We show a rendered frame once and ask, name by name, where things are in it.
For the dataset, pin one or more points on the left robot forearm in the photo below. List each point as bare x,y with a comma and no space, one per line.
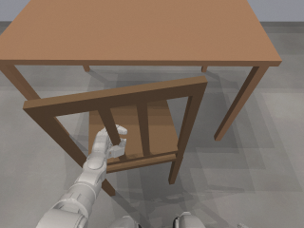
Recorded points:
84,191

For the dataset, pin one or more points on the chair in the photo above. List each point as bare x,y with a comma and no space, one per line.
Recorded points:
141,109

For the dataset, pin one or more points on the robot right shin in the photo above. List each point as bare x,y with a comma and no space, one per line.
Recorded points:
185,213

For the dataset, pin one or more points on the robot left upper arm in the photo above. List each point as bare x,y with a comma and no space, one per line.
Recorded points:
56,218

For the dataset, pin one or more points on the robot left hand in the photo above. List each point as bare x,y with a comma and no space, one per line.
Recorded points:
103,144

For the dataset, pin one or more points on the table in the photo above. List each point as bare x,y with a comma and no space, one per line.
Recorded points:
149,33

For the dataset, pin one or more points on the robot right thigh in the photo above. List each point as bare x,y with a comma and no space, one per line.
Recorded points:
188,221

